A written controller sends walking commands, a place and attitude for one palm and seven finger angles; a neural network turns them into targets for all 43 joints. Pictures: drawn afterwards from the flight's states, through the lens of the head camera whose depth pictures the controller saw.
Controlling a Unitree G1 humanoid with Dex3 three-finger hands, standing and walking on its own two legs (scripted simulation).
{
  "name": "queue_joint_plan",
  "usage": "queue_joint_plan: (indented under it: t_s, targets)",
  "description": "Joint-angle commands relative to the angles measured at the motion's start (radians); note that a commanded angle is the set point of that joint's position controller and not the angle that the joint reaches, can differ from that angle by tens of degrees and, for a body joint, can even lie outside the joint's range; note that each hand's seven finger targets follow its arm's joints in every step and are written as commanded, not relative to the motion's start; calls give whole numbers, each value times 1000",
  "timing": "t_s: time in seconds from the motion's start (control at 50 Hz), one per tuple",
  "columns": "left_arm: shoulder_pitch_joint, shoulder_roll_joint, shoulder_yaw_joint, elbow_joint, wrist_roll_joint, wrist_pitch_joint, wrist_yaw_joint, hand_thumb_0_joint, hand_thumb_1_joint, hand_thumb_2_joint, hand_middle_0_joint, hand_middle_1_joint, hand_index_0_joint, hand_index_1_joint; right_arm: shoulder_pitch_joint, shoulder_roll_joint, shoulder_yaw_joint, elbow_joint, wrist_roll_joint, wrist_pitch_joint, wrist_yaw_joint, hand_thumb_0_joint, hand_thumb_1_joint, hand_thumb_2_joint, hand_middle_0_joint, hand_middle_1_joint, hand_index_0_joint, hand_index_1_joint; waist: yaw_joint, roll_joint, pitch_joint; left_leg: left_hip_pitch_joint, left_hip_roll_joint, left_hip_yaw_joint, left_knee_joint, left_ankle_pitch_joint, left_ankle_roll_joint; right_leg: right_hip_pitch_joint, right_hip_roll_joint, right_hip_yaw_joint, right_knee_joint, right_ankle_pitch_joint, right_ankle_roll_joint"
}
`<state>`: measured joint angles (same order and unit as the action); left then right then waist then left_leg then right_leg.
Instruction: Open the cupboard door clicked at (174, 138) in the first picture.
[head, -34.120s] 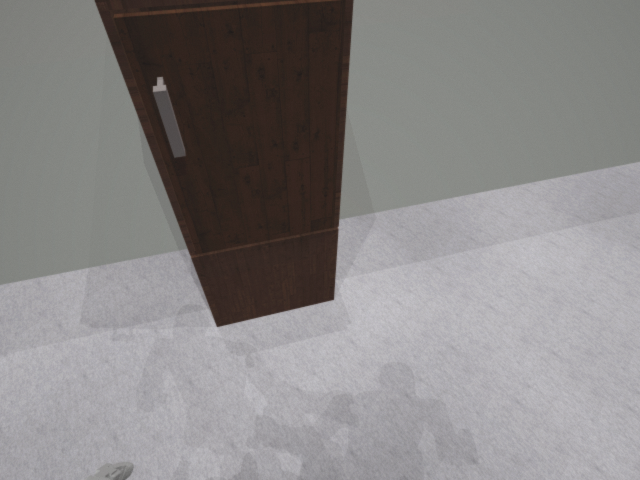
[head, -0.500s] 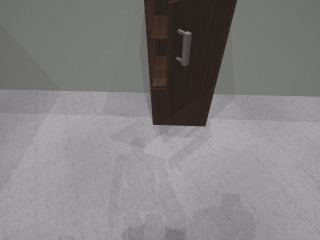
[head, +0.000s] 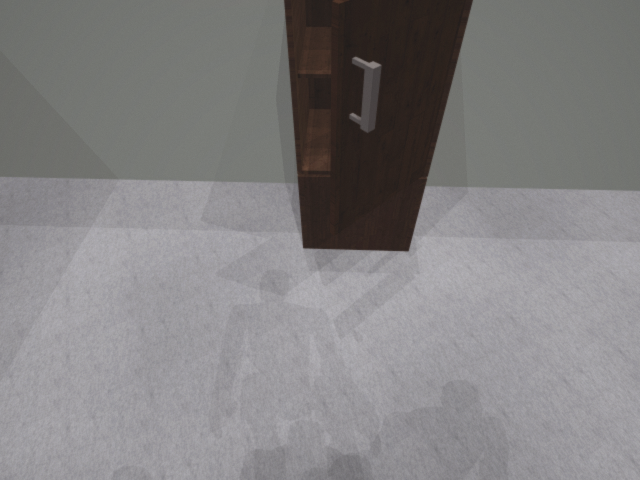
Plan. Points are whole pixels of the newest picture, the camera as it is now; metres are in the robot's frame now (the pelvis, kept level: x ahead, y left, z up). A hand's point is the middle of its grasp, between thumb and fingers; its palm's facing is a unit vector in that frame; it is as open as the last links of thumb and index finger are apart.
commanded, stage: walk to a spot facing it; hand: left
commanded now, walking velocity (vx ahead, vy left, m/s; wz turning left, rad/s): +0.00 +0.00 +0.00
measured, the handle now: (362, 95) +0.79 -0.05 +0.07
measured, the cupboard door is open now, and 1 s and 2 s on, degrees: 44 44 44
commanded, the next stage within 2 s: none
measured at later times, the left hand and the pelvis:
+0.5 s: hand out of the picture +0.09 +0.17 -0.18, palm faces -0.15 -0.94 -0.29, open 7.3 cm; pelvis -0.01 -0.03 -0.03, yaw -12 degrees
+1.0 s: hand (230, 469) +0.17 +0.15 -0.18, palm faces -0.42 -0.88 -0.24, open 7.3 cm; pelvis +0.04 -0.01 -0.01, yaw -30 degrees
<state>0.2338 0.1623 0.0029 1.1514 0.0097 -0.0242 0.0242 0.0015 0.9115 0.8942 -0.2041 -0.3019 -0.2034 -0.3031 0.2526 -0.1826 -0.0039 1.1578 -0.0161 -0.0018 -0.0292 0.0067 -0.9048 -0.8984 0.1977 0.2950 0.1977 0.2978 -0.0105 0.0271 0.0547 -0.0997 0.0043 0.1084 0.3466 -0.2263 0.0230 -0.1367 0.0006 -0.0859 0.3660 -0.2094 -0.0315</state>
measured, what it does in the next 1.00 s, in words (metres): lifts its left foot, turning right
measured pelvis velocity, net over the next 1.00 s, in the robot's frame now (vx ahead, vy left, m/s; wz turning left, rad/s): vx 0.04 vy -0.01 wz -0.52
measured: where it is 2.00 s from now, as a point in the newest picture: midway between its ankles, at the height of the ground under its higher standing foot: outside the picture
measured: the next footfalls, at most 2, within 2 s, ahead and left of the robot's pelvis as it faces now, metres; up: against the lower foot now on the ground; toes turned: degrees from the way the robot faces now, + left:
left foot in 1.02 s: +0.13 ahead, +0.08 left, +0.00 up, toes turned -33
right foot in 1.44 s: +0.00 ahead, -0.13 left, +0.00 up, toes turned -51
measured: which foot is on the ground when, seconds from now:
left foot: down 0.00-0.50, up 0.52-1.00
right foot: down 0.00-1.00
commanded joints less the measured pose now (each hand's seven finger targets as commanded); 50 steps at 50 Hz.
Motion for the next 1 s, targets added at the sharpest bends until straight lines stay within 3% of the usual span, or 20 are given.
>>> queue_joint_plan:
  t_s: [0.0,0.06,0.16,0.28,0.34,0.36,0.42,0.44,0.46,0.48,0.5,0.52,0.6,0.7,0.76,0.82,0.88,0.94,0.96,0.98]
  targets:
    - [43,145,26,-21,-3,-10,11,0,900,900,-200,-300,-200,-300,52,-119,-13,-23,-1,-13,-6,0,-900,-900,200,300,200,300,-4,-24,-16,-10,124,-115,-65,164,8,0,-124,124,-61,185,-19]
    - [50,114,31,-28,-2,9,14,0,900,900,-200,-300,-200,-300,79,-78,-11,-23,-1,1,-12,0,-900,-900,200,300,200,300,-7,-20,-8,0,134,-80,-22,164,-2,-38,-120,142,-27,237,-16]
    - [16,158,66,-84,6,37,2,0,900,900,-200,-300,-200,-300,57,-122,-44,-77,0,23,-20,0,-900,-900,200,300,200,300,-11,-40,-12,-13,162,-36,48,91,-3,-112,-111,187,48,257,-30]
    - [-20,154,87,-167,15,57,-16,0,900,900,-200,-300,-200,-300,28,-169,-77,-146,-7,26,-23,0,-900,-900,200,300,200,300,-9,32,-12,-17,259,-83,22,-11,40,-240,-40,185,199,138,-19]
    - [-48,127,93,-205,16,69,-27,0,900,900,-200,-300,-200,-300,15,-201,-88,-168,-16,16,-22,0,-900,-900,200,300,200,300,-6,165,-8,-7,407,-142,-51,115,128,-318,-3,88,471,-225,12]
    - [-59,125,93,-218,16,70,-29,0,900,900,-200,-300,-200,-300,14,-199,-88,-175,-18,14,-20,0,-900,-900,200,300,200,300,-7,154,-8,-10,427,-143,-44,172,146,-325,-17,91,514,-278,14]
    - [1,118,99,-219,16,65,-37,0,900,900,-200,-300,-200,-300,-60,-213,-88,-212,-22,13,-19,0,-900,-900,200,300,200,300,47,66,-15,-75,378,-15,102,287,89,-183,-37,64,358,-188,13]
    - [69,137,107,-203,19,58,-36,0,900,900,-200,-300,-200,-300,-90,-213,-89,-226,-16,18,-17,0,-900,-900,200,300,200,300,84,-19,-33,-121,310,38,244,238,37,-90,-31,91,199,-14,5]
    - [133,238,126,-192,31,44,-23,0,900,900,-200,-300,-200,-300,-101,-165,-85,-259,0,24,-14,0,-900,-900,200,300,200,300,105,-327,-60,-279,149,116,505,-41,-38,10,-186,388,-4,256,-53]
    - [158,302,135,-186,19,43,-7,0,900,900,-200,-300,-200,-300,-141,-131,-78,-292,8,33,-6,0,-900,-900,200,300,200,300,120,-418,-41,-431,22,31,727,-432,-70,41,-336,629,-70,510,-137]
    - [139,296,134,-192,9,44,1,0,900,900,-200,-300,-200,-300,-129,-146,-80,-287,9,45,-4,0,-900,-900,200,300,200,300,93,-304,-41,-452,51,-91,817,-396,-62,39,-329,610,-66,367,-181]
    - [76,261,129,-218,7,47,6,0,900,900,-200,-300,-200,-300,-150,-140,-83,-279,7,50,0,0,-900,-900,200,300,200,300,68,-218,-4,-483,68,-121,847,-313,-62,-27,-283,592,-88,174,-166]
    - [25,229,119,-255,6,33,13,0,900,900,-200,-300,-200,-300,-140,-125,-77,-278,5,47,1,0,-900,-900,200,300,200,300,29,-78,-120,-470,67,-144,806,-168,-87,78,-202,497,-13,360,-124]
    - [74,234,121,-247,8,35,9,0,900,900,-200,-300,-200,-300,-187,-119,-71,-304,10,45,-8,0,-900,-900,200,300,200,300,50,-142,-130,-481,39,-142,711,-158,-97,155,-158,477,16,542,-109]
    - [82,235,122,-256,14,40,6,0,900,900,-200,-300,-200,-300,-212,-128,-74,-325,12,42,-10,0,-900,-900,200,300,200,300,55,-183,-114,-472,33,-151,679,-166,-95,132,-153,513,14,516,-119]
    - [80,244,126,-271,17,41,3,0,900,900,-200,-300,-200,-300,-246,-126,-72,-347,14,36,-10,0,-900,-900,200,300,200,300,60,-146,-102,-449,20,-153,613,-194,-90,104,-163,566,15,503,-155]
    - [50,261,131,-289,21,44,5,0,900,900,-200,-300,-200,-300,-231,-116,-68,-359,21,23,-10,0,-900,-900,200,300,200,300,51,-155,-124,-373,8,-156,483,-223,-77,80,-164,597,41,521,-170]
    - [-13,261,129,-310,12,49,1,0,900,900,-200,-300,-200,-300,-134,-127,-67,-340,25,14,-14,0,-900,-900,200,300,200,300,-4,-139,-136,-176,-4,-154,246,-87,-66,-43,-113,578,89,476,-112]
    - [-39,242,123,-318,9,50,1,0,900,900,-200,-300,-200,-300,-74,-145,-71,-320,26,8,-18,0,-900,-900,200,300,200,300,-32,-101,-157,-15,29,-167,102,7,-64,-146,-74,543,138,365,-67]
    - [-28,190,114,-334,-4,50,-5,0,900,900,-200,-300,-200,-300,-32,-223,-82,-317,13,-6,-26,0,-900,-900,200,300,200,300,-46,98,-182,132,212,-358,-39,9,-5,-313,42,429,252,72,-9]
